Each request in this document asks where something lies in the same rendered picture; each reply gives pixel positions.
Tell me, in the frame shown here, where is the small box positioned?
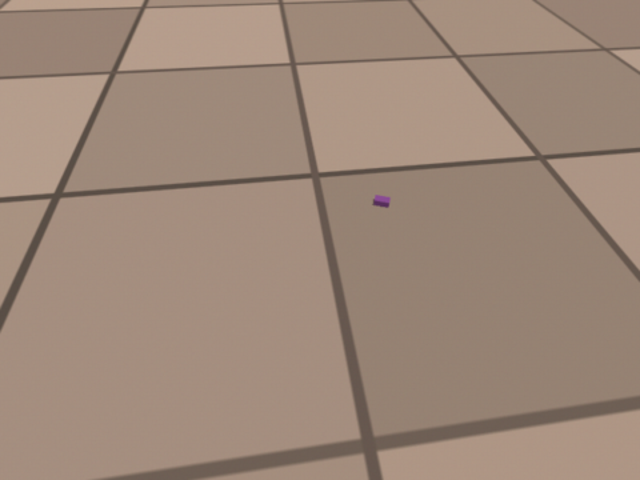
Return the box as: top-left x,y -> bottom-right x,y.
374,195 -> 390,208

